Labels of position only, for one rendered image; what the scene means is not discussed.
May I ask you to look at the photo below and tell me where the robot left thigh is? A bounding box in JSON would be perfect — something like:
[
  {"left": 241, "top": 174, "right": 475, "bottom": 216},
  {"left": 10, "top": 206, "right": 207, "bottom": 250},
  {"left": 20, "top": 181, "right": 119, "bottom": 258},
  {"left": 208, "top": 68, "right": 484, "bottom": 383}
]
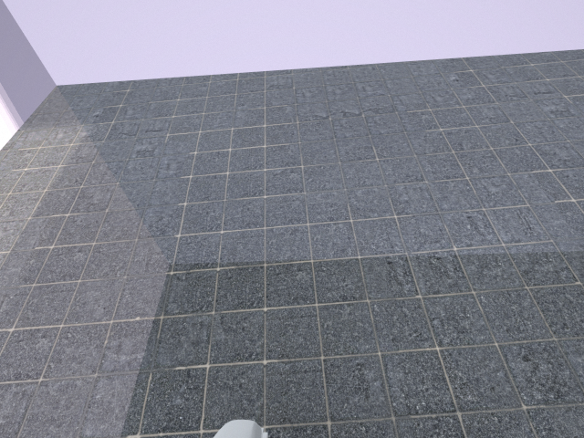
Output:
[{"left": 214, "top": 420, "right": 268, "bottom": 438}]

